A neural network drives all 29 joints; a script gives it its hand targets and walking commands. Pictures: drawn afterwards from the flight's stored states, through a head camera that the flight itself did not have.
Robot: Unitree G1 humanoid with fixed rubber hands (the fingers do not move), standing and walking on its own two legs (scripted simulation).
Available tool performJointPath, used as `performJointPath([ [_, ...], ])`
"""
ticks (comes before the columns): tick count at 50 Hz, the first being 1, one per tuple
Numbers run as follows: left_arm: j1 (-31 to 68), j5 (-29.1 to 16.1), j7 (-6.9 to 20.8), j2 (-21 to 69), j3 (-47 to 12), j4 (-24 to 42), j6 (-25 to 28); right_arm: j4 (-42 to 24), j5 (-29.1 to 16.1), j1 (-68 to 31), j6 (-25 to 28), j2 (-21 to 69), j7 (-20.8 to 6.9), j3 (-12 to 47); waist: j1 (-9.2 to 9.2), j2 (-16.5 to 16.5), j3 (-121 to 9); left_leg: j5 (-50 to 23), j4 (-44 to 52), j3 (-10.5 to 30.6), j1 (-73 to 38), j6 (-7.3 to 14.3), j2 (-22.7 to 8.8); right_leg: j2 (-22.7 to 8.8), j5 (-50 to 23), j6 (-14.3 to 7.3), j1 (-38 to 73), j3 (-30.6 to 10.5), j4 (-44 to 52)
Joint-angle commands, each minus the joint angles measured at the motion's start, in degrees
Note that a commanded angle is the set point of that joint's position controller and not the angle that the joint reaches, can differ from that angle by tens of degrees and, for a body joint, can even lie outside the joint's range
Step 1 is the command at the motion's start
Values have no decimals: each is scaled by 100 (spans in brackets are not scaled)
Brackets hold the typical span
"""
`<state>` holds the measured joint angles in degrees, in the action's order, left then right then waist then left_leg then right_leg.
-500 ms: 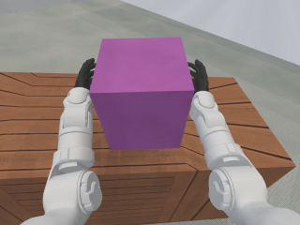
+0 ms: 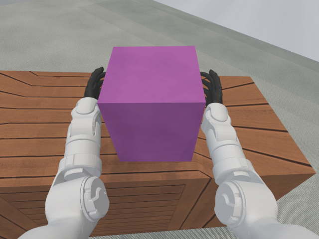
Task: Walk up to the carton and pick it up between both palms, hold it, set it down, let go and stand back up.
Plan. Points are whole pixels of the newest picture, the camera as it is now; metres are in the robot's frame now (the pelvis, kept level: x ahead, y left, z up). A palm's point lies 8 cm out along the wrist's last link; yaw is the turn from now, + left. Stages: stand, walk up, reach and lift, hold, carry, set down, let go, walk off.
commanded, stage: set down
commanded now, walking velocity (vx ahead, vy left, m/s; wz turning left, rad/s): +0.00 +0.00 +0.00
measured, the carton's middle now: (154, 107) +0.44 +0.00 +0.11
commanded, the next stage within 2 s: none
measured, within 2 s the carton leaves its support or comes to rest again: neither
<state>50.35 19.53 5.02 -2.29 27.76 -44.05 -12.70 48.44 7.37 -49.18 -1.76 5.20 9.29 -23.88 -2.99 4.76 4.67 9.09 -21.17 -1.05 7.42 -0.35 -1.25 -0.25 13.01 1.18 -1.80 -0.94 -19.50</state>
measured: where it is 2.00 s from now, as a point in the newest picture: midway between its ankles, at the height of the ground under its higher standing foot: outside the picture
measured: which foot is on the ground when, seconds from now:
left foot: down 0.00-1.00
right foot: down 0.00-1.00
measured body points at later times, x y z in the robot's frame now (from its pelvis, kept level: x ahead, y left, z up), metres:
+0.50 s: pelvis +0.01 +0.00 +0.00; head +0.02 +0.04 +0.45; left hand +0.45 +0.16 +0.12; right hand +0.42 -0.15 +0.14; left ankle +0.03 +0.12 -0.75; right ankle -0.02 -0.13 -0.75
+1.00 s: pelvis +0.01 +0.00 +0.00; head +0.04 +0.03 +0.45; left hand +0.46 +0.15 +0.10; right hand +0.42 -0.15 +0.12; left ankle +0.03 +0.12 -0.75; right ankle -0.02 -0.13 -0.75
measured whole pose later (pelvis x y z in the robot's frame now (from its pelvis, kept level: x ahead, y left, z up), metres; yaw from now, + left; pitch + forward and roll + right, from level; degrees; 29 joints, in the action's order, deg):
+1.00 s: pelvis +0.01 +0.00 +0.00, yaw +0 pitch -4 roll +0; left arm 51.6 19.5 6.8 -2.4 33.6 -53.9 -4.5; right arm 44.4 18.4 -46.3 0.0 10.6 7.5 -32.8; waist -3.0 4.6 6.2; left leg 10.0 -21.0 -1.2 7.4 -0.4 -1.2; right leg -0.4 13.9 1.3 -1.9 -0.9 -19.5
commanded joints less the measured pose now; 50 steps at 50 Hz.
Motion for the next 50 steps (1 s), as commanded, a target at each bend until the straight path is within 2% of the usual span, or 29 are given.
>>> performJointPath([
  [1,3388,-202,704,2286,-1419,-148,500,-792,672,-3183,389,2883,-822,1560,177,-580,-3069,-1108,432,-655,-1065,-13,334,86,-2038,413,559,423,351],
  [2,3411,-226,694,2283,-1378,-264,505,-789,775,-3162,377,2894,-844,1492,254,-535,-3077,-969,469,-648,-1009,11,304,128,-1658,374,383,470,391],
  [3,3343,-186,693,2311,-1368,-225,525,-661,703,-2997,375,2952,-852,1548,251,-610,-2842,-1188,460,-715,-1108,-11,293,121,-1907,379,576,454,345],
  [4,3199,-159,762,2148,-1207,-481,496,-780,734,-3094,324,2954,-853,1527,315,-286,-2663,-878,473,-673,-976,99,339,100,-1754,450,559,413,404],
  [5,3353,-152,755,2203,-1253,-390,560,-787,772,-3111,359,3050,-854,1529,269,-414,-2930,-842,504,-717,-837,72,363,49,-1899,427,595,358,386],
  [6,3386,-150,758,2124,-1076,-522,591,-663,815,-2999,315,3068,-851,1543,298,-275,-2778,-686,557,-731,-774,133,366,34,-1904,446,624,343,348],
  [7,3417,-188,741,2247,-1203,-384,646,-687,877,-2931,372,3093,-823,1453,187,-426,-2995,-985,483,-728,-790,70,330,65,-2213,450,665,374,254],
  [11,3122,-6,791,2055,-968,-585,631,-834,852,-2851,311,3048,-835,1519,365,-543,-2755,-950,514,-738,-748,85,371,72,-2335,466,869,343,240],
  [12,2987,18,817,2109,-1014,-637,620,-687,852,-2727,296,3058,-810,1494,264,-514,-2721,-1040,487,-711,-750,89,368,44,-2556,479,793,308,229],
  [16,3339,57,799,1969,-986,-533,709,-527,953,-2612,266,3106,-849,1270,269,-716,-2673,-1013,521,-747,-701,29,318,64,-2173,436,614,375,237],
  [17,3200,77,795,1994,-875,-591,680,-804,926,-2780,295,3077,-853,1332,416,-660,-2809,-1111,505,-768,-659,38,348,71,-2325,421,771,318,242],
  [18,3200,67,797,2125,-951,-627,662,-717,1021,-2720,288,3094,-855,1207,232,-704,-2646,-1065,508,-727,-718,17,344,83,-2240,438,722,362,247],
  [19,3350,49,790,2131,-902,-616,713,-759,1068,-2875,327,3140,-863,1192,271,-618,-2765,-1053,490,-763,-672,19,327,108,-2112,430,717,398,224],
  [23,3510,48,743,2115,-1108,-638,780,-631,1200,-2890,380,3059,-925,1051,252,-1030,-2972,-1220,483,-764,-906,-45,247,112,-1797,343,313,451,323],
  [25,3394,53,736,2097,-1082,-598,851,-620,1238,-2697,393,3153,-960,1169,434,-785,-2985,-1362,456,-787,-806,-29,219,140,-2044,372,420,455,280],
  [26,3549,15,753,2048,-923,-745,854,-640,1284,-2781,324,3146,-940,1026,282,-652,-2861,-1168,488,-803,-751,-5,263,137,-1983,408,476,432,291],
  [27,3269,121,777,2005,-896,-859,831,-600,1286,-2697,317,3126,-933,1029,326,-621,-2799,-1078,532,-789,-706,32,262,88,-2000,414,472,415,330],
  [28,3369,117,814,2014,-926,-943,796,-457,1385,-2660,263,3099,-913,803,169,-632,-2560,-967,552,-761,-690,35,238,79,-1969,410,370,443,319],
  [29,3485,82,838,1915,-806,-830,835,-500,1324,-2653,250,3187,-944,866,321,-551,-2643,-883,569,-795,-624,100,266,83,-1879,454,466,440,289],
  [32,3460,304,854,1859,-571,-1048,827,-538,1439,-2790,226,3117,-959,749,380,-574,-2519,-755,634,-811,-508,101,248,96,-1635,417,508,424,301],
  [34,3296,270,875,1886,-624,-1095,842,-442,1486,-2466,161,3169,-959,747,305,-572,-2313,-709,609,-808,-476,117,290,75,-1835,458,460,433,245],
  [37,3304,215,874,1938,-609,-1045,905,-651,1523,-2461,209,3289,-983,824,395,-534,-2709,-790,572,-814,-470,167,282,65,-2009,480,437,360,218],
  [38,3490,145,878,1914,-660,-921,980,-690,1521,-2578,249,3230,-981,776,296,-526,-2830,-756,554,-799,-609,147,260,82,-1858,470,411,440,221],
  [42,3341,346,849,1959,-497,-1038,1066,-687,1581,-2597,364,3364,-1005,847,493,-500,-2811,-895,580,-800,-302,133,279,59,-2209,462,599,357,142],
  [44,3431,308,833,1945,-622,-1044,1099,-704,1680,-2560,394,3239,-999,736,363,-670,-2916,-954,558,-790,-240,74,272,61,-2247,453,602,398,103],
  [45,3254,353,851,1969,-532,-1080,1053,-739,1664,-2482,369,3282,-992,792,452,-616,-2770,-992,575,-821,-222,113,270,51,-2376,463,742,363,90],
  [46,3137,417,882,1960,-477,-1167,1034,-608,1738,-2328,310,3240,-991,721,342,-593,-2659,-817,606,-779,-273,140,268,28,-2271,480,574,404,120],
  [48,3243,371,855,2064,-462,-1017,1110,-569,1661,-2245,334,3406,-1008,912,480,-571,-2796,-1002,592,-834,-329,135,249,77,-2250,506,634,385,106],
  [50,3212,315,855,1940,-533,-1054,1113,-589,1624,-2282,313,3241,-1025,783,382,-585,-2726,-976,549,-809,-414,146,261,27,-2234,468,392,379,128],
])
